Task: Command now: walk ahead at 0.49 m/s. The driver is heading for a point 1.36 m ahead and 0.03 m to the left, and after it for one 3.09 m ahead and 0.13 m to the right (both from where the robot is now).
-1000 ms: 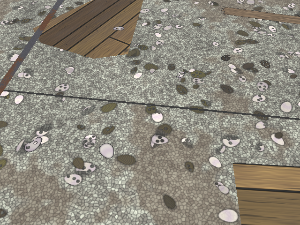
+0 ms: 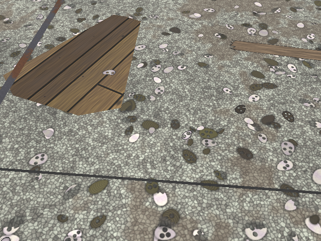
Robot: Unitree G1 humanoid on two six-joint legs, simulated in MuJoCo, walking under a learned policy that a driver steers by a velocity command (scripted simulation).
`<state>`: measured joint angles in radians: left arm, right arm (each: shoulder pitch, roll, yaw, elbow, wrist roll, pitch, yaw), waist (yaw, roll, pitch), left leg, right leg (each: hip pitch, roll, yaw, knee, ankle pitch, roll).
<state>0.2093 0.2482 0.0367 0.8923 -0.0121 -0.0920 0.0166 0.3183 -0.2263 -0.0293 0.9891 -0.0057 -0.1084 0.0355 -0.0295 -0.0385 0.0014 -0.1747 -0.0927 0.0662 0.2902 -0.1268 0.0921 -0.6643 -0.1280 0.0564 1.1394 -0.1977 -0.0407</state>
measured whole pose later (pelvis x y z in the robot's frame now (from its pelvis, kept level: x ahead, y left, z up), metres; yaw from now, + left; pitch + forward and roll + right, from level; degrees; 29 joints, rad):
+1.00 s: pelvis +0.55 -0.01 -0.01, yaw +1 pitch +1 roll +0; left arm 0.29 0.26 0.05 0.96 -0.02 -0.10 0.00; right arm 0.18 -0.24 -0.05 0.91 0.00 -0.10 0.03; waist 0.00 -0.03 0.02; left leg -0.34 -0.03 0.06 0.46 -0.15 0.07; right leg -0.44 -0.06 0.03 1.19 -0.35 -0.05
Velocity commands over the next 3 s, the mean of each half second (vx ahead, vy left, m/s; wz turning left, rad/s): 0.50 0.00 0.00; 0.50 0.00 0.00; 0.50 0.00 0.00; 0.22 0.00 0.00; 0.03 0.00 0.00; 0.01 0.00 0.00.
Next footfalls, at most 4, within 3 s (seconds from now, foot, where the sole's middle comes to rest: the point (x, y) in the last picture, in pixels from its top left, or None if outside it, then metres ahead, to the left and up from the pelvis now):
0.30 right None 0.34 -0.17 -0.78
0.86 left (145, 211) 0.65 0.07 -0.78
1.42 right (192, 146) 1.00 -0.17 -0.78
1.88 left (148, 127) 1.14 0.06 -0.78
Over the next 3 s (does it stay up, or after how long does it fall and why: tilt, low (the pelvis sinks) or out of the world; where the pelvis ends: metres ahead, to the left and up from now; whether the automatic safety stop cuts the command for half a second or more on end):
stays up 1.03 -0.05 -0.01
